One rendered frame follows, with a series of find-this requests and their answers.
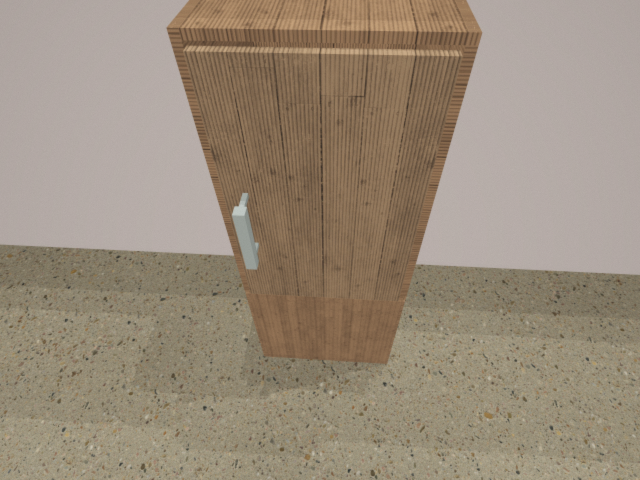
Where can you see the handle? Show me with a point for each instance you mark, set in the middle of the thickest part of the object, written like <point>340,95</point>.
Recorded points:
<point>245,235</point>

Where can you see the cupboard door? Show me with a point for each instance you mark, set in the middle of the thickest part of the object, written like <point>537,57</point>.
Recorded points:
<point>335,148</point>

